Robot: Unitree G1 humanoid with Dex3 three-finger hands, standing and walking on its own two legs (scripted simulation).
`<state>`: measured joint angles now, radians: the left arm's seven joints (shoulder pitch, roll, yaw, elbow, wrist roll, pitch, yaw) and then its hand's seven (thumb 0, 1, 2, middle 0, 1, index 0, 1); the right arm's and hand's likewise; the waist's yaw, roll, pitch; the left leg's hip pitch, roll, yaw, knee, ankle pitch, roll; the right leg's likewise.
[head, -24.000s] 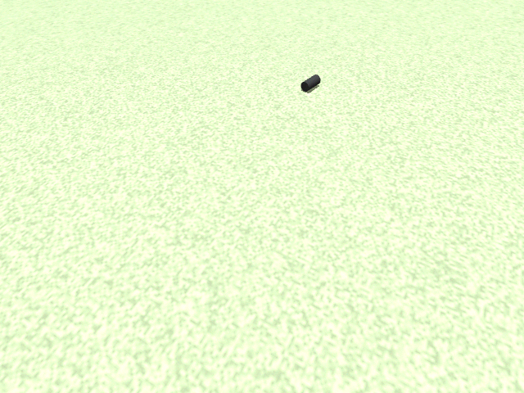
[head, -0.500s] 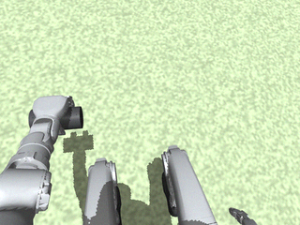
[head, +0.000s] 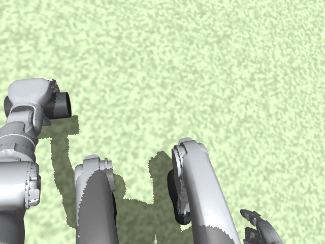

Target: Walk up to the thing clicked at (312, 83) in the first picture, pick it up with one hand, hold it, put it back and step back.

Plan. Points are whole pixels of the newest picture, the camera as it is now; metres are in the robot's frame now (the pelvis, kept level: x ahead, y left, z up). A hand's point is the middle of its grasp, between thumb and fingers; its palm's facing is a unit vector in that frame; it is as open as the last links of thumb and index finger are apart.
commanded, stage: crouch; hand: left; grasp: from above
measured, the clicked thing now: (40, 107) +0.47 +0.26 -0.20
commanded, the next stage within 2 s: lower in 0.56 s
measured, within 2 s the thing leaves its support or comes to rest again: neither
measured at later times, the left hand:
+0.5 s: hand (50, 108) +0.47 +0.25 -0.23, palm faces -0.47 -0.02 -0.88, open 9.9 cm
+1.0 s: hand (54, 111) +0.48 +0.25 -0.28, palm faces -0.50 -0.03 -0.87, open 9.9 cm
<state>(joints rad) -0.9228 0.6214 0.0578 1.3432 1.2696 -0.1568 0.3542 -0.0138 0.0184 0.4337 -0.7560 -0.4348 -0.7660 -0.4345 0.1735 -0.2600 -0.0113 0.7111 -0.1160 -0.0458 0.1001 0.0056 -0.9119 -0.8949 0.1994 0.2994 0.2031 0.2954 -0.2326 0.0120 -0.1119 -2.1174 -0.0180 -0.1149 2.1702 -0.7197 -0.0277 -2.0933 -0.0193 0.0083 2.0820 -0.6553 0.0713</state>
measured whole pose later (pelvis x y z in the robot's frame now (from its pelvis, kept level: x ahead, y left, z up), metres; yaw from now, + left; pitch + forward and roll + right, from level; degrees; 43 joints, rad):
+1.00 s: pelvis -0.01 +0.01 -0.08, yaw -3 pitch +36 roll -10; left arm -1.04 0.78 0.10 1.53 1.35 -0.24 0.42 -0.01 0.01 0.43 -0.77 -0.41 -0.78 -0.41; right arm 0.19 -0.29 0.10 0.69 -0.17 -0.07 0.15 0.00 -0.91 -0.89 0.20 0.30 0.20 0.30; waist -0.32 -0.02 0.01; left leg -2.33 -0.04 -0.16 2.42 -0.72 -0.02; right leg -2.27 0.00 -0.01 2.29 -0.65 0.07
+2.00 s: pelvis +0.00 +0.02 -0.10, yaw -8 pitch +32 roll -14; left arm -1.10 0.94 0.16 1.71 1.39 -0.24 0.56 -0.01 0.08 0.29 -0.82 -0.30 -0.83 -0.29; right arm 0.15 -0.33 0.20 0.67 -0.24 -0.17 0.25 0.00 -0.90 -0.89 0.20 0.30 0.20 0.30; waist -0.39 -0.07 0.11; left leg -2.36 -0.03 -0.22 2.55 -0.76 0.00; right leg -2.28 0.02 -0.06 2.35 -0.65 0.07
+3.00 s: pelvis -0.01 +0.02 -0.10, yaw -9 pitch +31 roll -15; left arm -1.11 0.98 0.11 1.72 1.36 -0.25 0.55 0.00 -0.25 0.81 -0.31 -0.78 -0.31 -0.79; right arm 0.14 -0.34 0.24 0.64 -0.24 -0.17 0.25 0.00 -0.90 -0.89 0.20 0.30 0.20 0.30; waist -0.39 -0.09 0.12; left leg -2.35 -0.03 -0.24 2.55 -0.75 0.00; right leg -2.27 0.02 -0.08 2.34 -0.63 0.07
